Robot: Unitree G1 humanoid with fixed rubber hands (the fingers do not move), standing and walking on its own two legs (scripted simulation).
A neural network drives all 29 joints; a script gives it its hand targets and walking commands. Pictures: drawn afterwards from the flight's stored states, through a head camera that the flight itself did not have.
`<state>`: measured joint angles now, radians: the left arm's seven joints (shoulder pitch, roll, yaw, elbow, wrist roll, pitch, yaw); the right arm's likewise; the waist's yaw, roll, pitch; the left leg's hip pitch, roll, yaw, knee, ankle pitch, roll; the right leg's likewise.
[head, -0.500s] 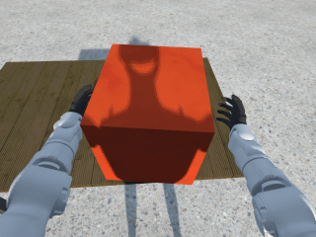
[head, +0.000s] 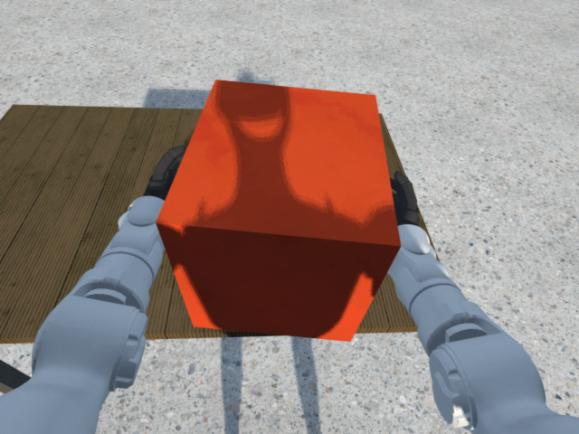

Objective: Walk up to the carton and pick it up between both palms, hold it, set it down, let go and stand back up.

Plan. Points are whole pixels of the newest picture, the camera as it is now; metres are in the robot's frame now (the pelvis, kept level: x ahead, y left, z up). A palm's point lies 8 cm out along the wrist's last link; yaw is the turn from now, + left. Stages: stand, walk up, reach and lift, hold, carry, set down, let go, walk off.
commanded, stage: reach and lift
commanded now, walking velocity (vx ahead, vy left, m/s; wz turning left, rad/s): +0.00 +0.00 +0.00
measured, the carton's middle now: (283, 211) +0.45 -0.03 +0.04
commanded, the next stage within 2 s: none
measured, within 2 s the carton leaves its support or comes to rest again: leaves its support in 1.50 s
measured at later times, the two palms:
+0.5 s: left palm (165, 199) +0.45 +0.15 +0.09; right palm (405, 218) +0.39 -0.20 +0.08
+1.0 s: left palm (166, 199) +0.44 +0.15 +0.10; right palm (411, 225) +0.37 -0.20 +0.09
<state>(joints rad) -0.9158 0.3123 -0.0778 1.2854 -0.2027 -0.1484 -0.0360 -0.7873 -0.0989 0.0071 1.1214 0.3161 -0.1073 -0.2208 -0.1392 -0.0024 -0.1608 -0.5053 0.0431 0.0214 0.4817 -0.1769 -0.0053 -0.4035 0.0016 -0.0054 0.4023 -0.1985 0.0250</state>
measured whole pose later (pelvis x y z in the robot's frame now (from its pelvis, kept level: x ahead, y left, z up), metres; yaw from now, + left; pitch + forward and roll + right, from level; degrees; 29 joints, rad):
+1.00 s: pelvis +0.01 +0.00 +0.01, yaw -1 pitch +4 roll -1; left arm -0.88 0.20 0.30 1.30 0.16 -0.26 -0.07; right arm -0.67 0.04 -0.43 0.93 -0.18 -0.15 -0.11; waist -0.12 -0.04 -0.05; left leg -0.28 0.02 0.05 0.34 -0.14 0.00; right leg -0.19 -0.02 0.02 0.28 -0.16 0.03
